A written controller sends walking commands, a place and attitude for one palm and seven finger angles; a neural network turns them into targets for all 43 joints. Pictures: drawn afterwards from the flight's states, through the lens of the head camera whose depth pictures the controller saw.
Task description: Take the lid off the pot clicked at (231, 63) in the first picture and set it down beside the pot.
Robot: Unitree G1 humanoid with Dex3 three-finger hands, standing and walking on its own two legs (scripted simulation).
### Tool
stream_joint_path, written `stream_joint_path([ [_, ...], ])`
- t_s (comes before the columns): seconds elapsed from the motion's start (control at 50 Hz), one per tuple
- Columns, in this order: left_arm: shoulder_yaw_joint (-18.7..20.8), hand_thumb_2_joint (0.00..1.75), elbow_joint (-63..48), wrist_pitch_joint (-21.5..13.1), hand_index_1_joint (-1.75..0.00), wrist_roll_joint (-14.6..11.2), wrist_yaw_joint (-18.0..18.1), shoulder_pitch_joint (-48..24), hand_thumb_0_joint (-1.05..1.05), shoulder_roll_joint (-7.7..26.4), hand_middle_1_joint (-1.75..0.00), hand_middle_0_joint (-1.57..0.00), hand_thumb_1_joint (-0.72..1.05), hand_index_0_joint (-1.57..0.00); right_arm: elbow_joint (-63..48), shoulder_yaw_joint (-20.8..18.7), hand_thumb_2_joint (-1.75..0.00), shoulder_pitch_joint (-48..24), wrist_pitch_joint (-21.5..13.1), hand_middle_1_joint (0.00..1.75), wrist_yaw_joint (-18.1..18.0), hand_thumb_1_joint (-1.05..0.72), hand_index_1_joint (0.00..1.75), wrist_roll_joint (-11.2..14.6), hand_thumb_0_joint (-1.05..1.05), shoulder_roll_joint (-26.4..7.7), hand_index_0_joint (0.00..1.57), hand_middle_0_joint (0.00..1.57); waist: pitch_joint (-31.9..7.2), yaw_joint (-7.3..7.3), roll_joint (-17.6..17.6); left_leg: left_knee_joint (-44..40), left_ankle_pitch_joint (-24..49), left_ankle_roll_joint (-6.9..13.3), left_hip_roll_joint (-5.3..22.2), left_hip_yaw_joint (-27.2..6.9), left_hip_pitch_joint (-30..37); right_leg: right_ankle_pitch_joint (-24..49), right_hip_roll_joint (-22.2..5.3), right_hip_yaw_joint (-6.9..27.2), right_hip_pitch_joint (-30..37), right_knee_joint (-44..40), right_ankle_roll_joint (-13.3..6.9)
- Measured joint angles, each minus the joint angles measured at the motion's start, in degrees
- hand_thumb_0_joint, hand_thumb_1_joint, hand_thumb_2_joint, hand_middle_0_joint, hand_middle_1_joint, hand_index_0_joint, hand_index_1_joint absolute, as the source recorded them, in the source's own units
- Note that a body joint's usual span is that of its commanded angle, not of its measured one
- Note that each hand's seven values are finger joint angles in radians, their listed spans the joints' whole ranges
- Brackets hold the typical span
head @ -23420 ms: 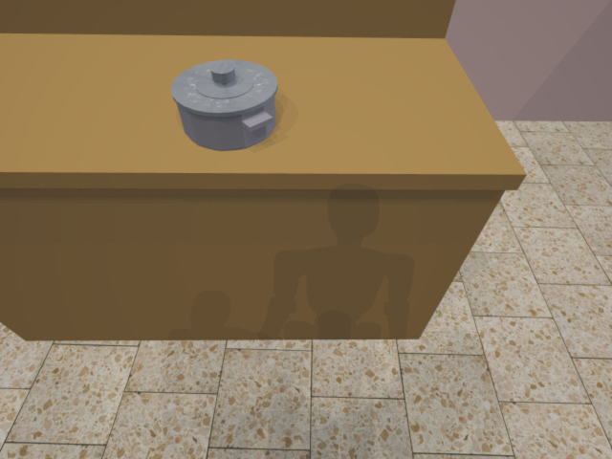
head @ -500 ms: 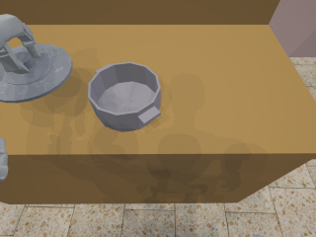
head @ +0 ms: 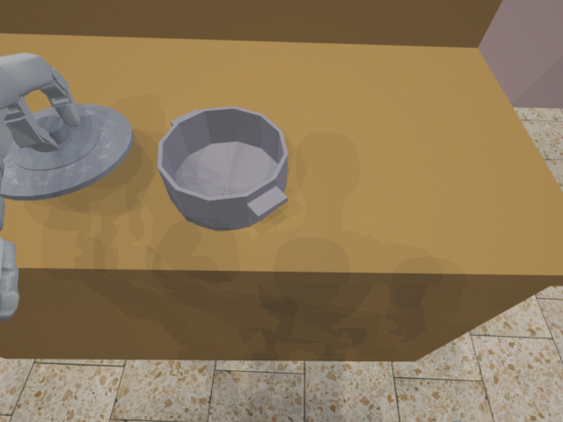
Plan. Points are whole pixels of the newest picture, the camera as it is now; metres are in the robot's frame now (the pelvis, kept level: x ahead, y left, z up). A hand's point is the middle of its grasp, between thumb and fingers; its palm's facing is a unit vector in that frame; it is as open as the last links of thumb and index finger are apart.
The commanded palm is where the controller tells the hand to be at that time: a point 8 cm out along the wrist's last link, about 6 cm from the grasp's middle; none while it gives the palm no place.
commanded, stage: lower the lid onto the table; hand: left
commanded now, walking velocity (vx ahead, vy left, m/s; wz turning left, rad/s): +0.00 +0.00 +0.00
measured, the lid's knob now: (49, 131) +0.47 +0.32 +0.13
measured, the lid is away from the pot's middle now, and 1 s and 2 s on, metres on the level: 0.23 0.22 0.23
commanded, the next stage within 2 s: open the fingers wide in 1.24 s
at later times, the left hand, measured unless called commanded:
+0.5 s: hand (53, 134) +0.46 +0.31 +0.14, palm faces -0.43 -0.19 -0.88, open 7.2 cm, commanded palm +0.47 +0.32 +0.21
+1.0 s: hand (59, 157) +0.45 +0.31 +0.11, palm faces -0.48 -0.15 -0.86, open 7.2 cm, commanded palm +0.47 +0.32 +0.18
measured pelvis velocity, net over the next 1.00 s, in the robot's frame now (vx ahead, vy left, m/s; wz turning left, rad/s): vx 0.00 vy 0.01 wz -0.01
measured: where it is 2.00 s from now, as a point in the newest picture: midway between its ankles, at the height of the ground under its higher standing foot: outside the picture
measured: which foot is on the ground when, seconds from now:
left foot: down 0.00-1.00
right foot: down 0.00-1.00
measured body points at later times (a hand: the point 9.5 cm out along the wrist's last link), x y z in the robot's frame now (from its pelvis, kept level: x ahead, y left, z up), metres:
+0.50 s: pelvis +0.01 +0.01 +0.00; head +0.08 +0.01 +0.44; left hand +0.48 +0.32 +0.19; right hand +0.05 -0.28 -0.12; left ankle +0.00 +0.08 -0.74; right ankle -0.01 -0.14 -0.74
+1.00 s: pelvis +0.00 +0.01 +0.00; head +0.07 +0.02 +0.44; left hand +0.47 +0.32 +0.16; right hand +0.05 -0.28 -0.12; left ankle +0.00 +0.08 -0.74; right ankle -0.01 -0.14 -0.74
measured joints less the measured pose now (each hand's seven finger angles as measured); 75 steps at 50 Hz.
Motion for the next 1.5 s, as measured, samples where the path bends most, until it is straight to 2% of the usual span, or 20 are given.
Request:
stream_joint_path([
  [0.28,3.91,0.62,0.42,-2.84,-0.93,0.37,1.34,2.85,-0.01,0.71,-0.96,-0.72,0.31,-0.7,-0.41,-0.52,-0.9,1.81,0.57,0.3,1.04,-0.91,0.3,-0.18,0.0,0.07,0.2,0.2,-0.44,-1.85,0.28,0.47,-0.7,0.47,-0.11,0.94,-1.06,-0.44,-0.17,0.96,-1.39,0.57,0.41],
  [0.38,4.02,0.62,-1.14,-3.04,-0.93,0.98,1.4,4.29,-0.01,0.46,-0.96,-0.72,0.31,-0.7,-0.75,-0.69,-0.9,2.11,1.05,0.3,1.2,-0.91,0.3,-0.3,0.0,0.37,0.2,0.2,-0.32,-1.73,0.37,0.54,-0.72,0.6,-0.23,0.97,-1.54,-0.48,-0.28,0.98,-1.87,0.68,0.42],
  [0.5,4.52,0.62,0.03,-4.05,-0.93,-0.03,1.98,4.51,-0.01,-0.08,-0.96,-0.72,0.31,-0.7,-0.53,-0.54,-0.9,1.62,1.09,0.3,1.23,-0.91,0.3,-0.25,0.0,0.48,0.2,0.21,-0.94,-1.64,0.36,1.08,-0.97,0.7,-0.34,0.81,-2.24,-0.74,-0.38,0.82,-2.46,1.08,0.63],
  [0.6,3.5,0.62,-1.3,-3.99,-0.93,0.62,2.07,5.66,-0.01,-0.27,-0.96,-0.72,0.31,-0.7,-1.06,-0.89,-0.9,1.33,1.18,0.3,1.27,-0.91,0.3,-0.34,0.0,0.49,0.2,0.21,-1.17,-1.47,0.27,1.28,-1.04,0.72,-0.4,0.73,-2.44,-0.87,-0.41,0.75,-2.66,1.36,0.4],
  [0.68,4.77,0.62,-0.57,-5.14,-0.93,-0.16,2.54,6.39,-0.01,-0.36,-0.96,-0.72,0.31,-0.7,-1.16,-0.72,-0.9,0.78,1.23,0.3,1.28,-0.91,0.3,-0.31,0.0,0.28,0.2,0.21,-1.36,-1.47,0.3,1.81,-1.22,0.77,-0.41,0.67,-2.83,-1.03,-0.43,0.69,-2.96,1.76,0.64],
  [0.76,3.13,0.62,0.03,-4.88,-0.93,0.14,2.34,6.25,-0.01,-0.7,-0.96,-0.72,0.31,-0.7,-1.22,-0.84,-0.9,0.63,1.47,0.3,1.24,-0.91,0.3,-0.29,0.0,0.35,0.2,0.2,-1.27,-1.12,0.16,2.23,-1.28,0.75,-0.38,0.53,-3.2,-1.07,-0.37,0.55,-3.23,2.08,0.53],
  [0.92,2.03,0.62,0.65,-6.68,-0.93,-0.04,2.74,6.25,-0.01,-1.55,-0.96,-0.72,0.31,-0.7,-0.34,-0.68,-0.9,0.64,1.37,0.3,0.68,-0.91,0.3,-0.47,0.0,0.54,0.2,0.2,-1.27,-0.75,0.02,2.98,-1.36,0.71,-0.37,0.34,-3.87,-1.22,-0.35,0.35,-3.84,2.82,0.45],
  [1.22,2.64,0.61,5.91,-9.86,-0.93,1.23,5.1,5.09,-0.01,-1.32,-0.96,-0.72,0.31,-0.71,0.37,-0.42,-0.9,2.55,1.22,0.3,0.34,-0.91,0.3,-0.49,0.0,0.63,0.2,0.21,-2.0,-1.61,0.2,5.0,-1.93,0.59,-0.02,0.66,-6.04,-1.84,-0.03,0.7,-6.31,5.17,0.37],
  [1.28,3.39,0.61,7.93,-9.93,-0.94,0.83,5.33,4.5,-0.01,-0.7,-0.97,-0.72,0.3,-0.71,0.61,-0.21,-0.9,2.83,1.31,0.3,0.33,-0.91,0.3,-0.28,0.0,0.65,0.2,0.21,-2.27,-1.97,0.03,5.51,-2.19,0.57,0.15,0.83,-6.54,-2.02,0.11,0.88,-6.9,5.72,0.52],
  [1.36,2.64,0.6,8.57,-9.91,-0.95,1.62,5.74,4.11,0.0,-0.34,-0.97,-0.72,0.3,-0.72,0.53,-0.34,-0.9,3.53,1.39,0.3,0.34,-0.91,0.3,-0.23,0.0,0.57,0.2,0.21,-2.67,-2.22,-0.01,6.33,-2.5,0.52,0.31,0.89,-7.47,-2.26,0.27,0.95,-7.85,6.47,0.37],
  [1.42,5.75,0.6,2.47,-13.48,-0.95,2.21,6.96,10.11,0.0,0.37,-0.97,-0.72,0.3,-0.72,-0.64,-0.79,-0.9,3.95,2.66,0.3,0.17,-0.91,0.3,-1.05,0.0,0.59,0.2,0.21,-3.3,-2.07,0.33,6.46,-2.66,0.53,0.61,1.53,-7.91,-2.21,0.53,1.6,-8.56,6.65,0.11],
  [1.5,7.37,0.6,0.62,-16.09,-0.96,1.37,7.94,12.09,0.0,0.06,-0.98,-0.71,0.31,-0.7,-0.44,-0.75,-0.9,3.14,4.34,0.3,-0.41,-0.91,0.3,-1.18,0.0,0.9,0.2,0.2,-3.1,-1.52,0.35,7.04,-2.84,0.61,0.74,1.59,-8.6,-2.22,0.66,1.67,-9.15,6.99,0.28],
])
